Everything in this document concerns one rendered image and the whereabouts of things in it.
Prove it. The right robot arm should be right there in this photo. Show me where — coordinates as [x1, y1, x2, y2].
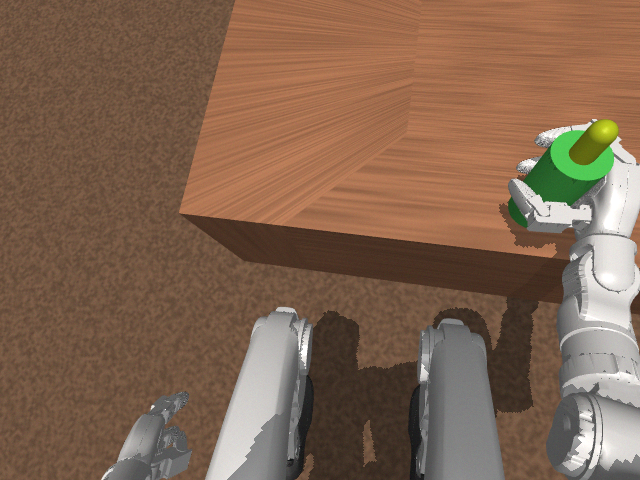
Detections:
[546, 233, 640, 480]

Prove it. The right robot hand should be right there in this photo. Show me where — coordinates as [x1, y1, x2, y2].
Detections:
[508, 119, 640, 241]

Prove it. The left robot foot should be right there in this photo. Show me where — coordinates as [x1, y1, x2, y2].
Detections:
[286, 375, 314, 480]

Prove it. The bottle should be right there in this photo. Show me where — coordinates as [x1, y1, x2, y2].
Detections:
[508, 119, 619, 228]

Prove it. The left robot arm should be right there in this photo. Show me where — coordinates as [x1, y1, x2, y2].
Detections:
[101, 459, 152, 480]

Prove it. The left robot hand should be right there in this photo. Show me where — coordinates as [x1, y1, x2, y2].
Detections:
[117, 392, 192, 480]

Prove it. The right robot foot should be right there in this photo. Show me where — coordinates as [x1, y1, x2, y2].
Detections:
[408, 385, 424, 480]

